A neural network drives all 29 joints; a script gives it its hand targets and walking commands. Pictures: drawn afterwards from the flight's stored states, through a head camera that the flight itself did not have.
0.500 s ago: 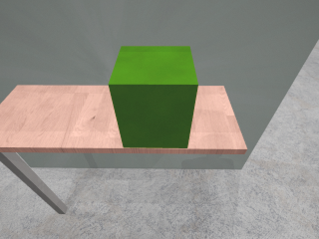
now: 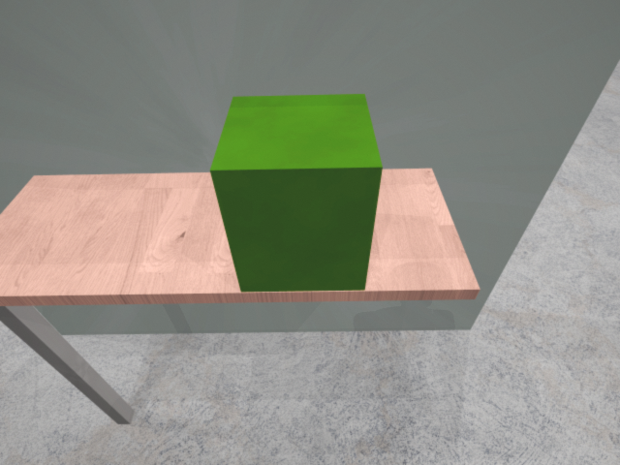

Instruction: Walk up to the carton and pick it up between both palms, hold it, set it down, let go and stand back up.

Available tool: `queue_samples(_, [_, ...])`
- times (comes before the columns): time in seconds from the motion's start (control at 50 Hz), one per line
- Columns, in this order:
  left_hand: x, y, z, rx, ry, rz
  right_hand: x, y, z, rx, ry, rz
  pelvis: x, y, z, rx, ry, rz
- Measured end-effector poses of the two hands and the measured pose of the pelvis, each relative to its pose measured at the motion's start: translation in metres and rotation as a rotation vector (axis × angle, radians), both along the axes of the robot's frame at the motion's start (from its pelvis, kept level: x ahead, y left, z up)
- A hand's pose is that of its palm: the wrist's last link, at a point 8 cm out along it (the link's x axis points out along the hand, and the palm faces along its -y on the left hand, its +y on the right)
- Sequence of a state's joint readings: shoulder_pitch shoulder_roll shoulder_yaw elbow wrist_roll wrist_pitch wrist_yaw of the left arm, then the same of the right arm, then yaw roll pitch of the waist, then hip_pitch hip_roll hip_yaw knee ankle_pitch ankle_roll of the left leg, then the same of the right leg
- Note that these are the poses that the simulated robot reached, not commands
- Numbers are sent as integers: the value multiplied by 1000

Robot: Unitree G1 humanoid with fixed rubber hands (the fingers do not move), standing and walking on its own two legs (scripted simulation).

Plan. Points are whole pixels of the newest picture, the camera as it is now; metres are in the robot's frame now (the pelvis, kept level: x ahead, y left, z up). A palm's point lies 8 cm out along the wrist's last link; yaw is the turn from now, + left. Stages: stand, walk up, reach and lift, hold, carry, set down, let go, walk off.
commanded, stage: stand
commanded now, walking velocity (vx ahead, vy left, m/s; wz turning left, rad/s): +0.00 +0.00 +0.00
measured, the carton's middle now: (300, 196) +0.51 +0.02 +0.09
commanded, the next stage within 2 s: none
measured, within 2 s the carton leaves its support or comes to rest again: neither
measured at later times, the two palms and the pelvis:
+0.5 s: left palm out of the picture -0.03 +0.21 -0.15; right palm out of the picture -0.05 -0.20 -0.15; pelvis +0.00 +0.01 +0.00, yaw +0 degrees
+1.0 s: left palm out of the picture -0.03 +0.21 -0.15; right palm out of the picture -0.04 -0.20 -0.15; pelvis +0.00 +0.01 +0.00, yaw +0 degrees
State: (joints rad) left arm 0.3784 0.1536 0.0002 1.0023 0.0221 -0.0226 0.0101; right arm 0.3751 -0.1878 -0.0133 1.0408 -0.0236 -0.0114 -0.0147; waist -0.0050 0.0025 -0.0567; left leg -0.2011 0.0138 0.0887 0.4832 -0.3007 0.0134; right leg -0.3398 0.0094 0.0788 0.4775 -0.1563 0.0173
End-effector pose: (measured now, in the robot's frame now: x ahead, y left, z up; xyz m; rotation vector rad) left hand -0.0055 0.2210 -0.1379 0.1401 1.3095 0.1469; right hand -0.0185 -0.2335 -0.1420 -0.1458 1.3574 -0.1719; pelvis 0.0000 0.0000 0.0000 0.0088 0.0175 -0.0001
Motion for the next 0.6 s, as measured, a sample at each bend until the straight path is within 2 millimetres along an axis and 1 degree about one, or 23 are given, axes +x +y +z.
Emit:
queue_samples(0.28, [-9, -6, -6, -20, 52, 2, -24, 19, -3, 30, 71, -22, -3, 3, 1, 0, -17, 1])
queue_samples(0.4, [-16, -6, -7, -23, 77, 7, -34, 27, -4, 43, 97, -32, -4, 4, 1, 2, -20, 0])
queue_samples(0.5, [-23, -7, -7, -24, 99, 13, -35, 30, -5, 47, 102, -33, -4, 6, 1, 2, -26, 2])
queue_samples(0.6, [-28, -6, -7, -21, 110, 22, -30, 30, -7, 49, 96, -29, -4, 7, 0, 2, -30, 1])
